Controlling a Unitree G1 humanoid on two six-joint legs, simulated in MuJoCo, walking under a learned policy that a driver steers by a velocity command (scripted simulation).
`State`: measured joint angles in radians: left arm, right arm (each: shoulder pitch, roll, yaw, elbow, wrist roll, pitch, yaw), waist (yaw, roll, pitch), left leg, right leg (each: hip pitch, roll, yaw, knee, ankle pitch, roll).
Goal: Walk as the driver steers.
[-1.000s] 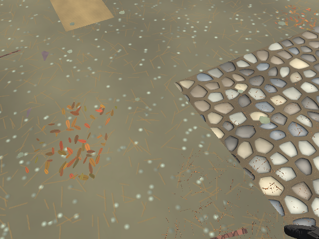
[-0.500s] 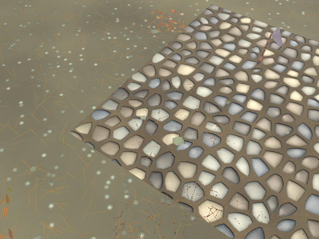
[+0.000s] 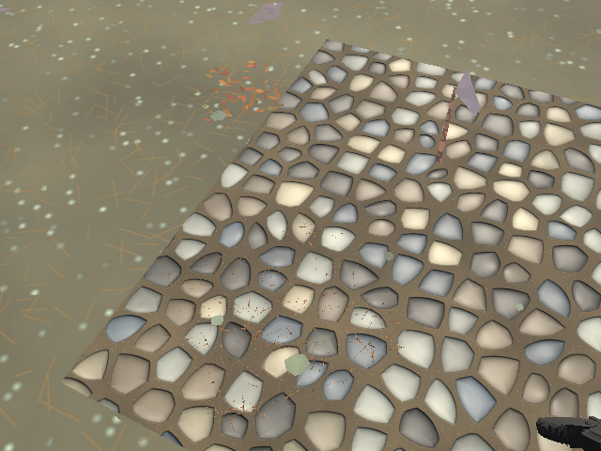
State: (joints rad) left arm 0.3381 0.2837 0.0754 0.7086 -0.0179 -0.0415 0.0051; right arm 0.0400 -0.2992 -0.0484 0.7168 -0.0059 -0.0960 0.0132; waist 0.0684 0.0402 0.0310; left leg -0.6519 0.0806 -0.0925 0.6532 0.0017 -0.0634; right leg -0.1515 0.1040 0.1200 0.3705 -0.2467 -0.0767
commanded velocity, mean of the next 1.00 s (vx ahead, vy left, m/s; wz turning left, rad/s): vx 0.39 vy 0.00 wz -0.46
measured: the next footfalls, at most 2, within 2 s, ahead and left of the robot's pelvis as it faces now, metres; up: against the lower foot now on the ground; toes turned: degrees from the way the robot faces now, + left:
left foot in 0.12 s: +0.26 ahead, +0.15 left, +0.00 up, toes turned -8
right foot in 0.66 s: +0.46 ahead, -0.19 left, +0.00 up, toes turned -26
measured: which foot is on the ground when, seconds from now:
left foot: up 0.00-0.10, down 0.12-0.64, up 0.66-1.00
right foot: down 0.00-0.14, up 0.16-0.64, down 0.66-1.00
